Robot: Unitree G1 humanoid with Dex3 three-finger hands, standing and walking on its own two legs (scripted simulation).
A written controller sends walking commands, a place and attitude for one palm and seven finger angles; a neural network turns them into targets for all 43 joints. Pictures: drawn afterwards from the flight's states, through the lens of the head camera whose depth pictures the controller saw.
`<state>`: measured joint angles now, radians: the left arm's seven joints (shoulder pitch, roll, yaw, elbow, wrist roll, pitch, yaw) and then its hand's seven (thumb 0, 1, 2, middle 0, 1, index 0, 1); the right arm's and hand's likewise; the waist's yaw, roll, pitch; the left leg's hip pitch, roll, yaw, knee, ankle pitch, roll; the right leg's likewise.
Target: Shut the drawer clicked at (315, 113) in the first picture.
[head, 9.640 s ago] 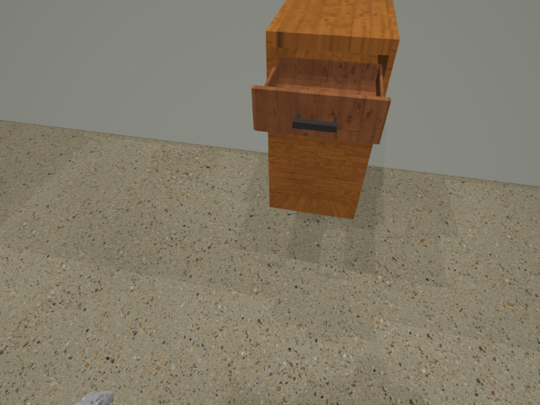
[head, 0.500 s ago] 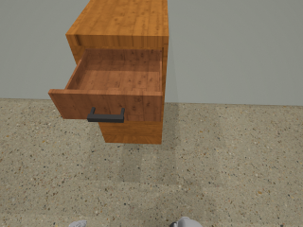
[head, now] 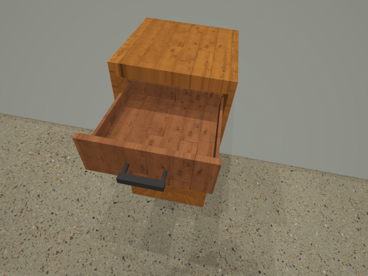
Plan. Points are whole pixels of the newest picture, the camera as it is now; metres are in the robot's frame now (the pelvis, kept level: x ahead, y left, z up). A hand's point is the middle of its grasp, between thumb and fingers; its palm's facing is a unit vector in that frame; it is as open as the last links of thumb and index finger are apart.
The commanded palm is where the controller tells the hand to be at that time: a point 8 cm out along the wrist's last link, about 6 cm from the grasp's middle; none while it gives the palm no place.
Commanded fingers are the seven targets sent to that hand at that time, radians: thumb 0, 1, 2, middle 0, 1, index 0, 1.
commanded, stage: come to a stop and stand still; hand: left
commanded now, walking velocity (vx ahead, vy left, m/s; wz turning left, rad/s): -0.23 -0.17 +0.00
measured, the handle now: (143, 176) +0.36 +0.15 -0.03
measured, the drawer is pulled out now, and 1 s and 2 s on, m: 0.30 0.30 0.30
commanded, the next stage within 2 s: none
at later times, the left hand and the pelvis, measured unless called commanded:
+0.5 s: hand out of the picture +0.03 +0.13 -0.16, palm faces +0.03 -0.97 -0.23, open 7.4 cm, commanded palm none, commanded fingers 0.00 0.90 0.90 -0.20 -0.30 -0.20 -0.30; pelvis +0.01 -0.05 +0.00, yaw +0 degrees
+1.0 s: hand out of the picture +0.03 +0.19 -0.18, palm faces +0.02 -0.98 -0.21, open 7.4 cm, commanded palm none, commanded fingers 0.00 0.90 0.90 -0.20 -0.30 -0.20 -0.30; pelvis +0.02 +0.02 +0.00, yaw +0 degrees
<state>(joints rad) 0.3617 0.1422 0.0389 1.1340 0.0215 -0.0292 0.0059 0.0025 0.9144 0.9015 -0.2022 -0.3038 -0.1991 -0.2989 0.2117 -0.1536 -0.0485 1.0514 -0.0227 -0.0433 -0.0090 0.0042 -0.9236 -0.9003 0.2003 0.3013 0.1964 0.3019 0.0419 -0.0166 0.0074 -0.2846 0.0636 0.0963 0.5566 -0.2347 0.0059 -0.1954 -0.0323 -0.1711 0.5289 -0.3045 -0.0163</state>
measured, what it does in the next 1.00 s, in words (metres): steps on the spot: right foot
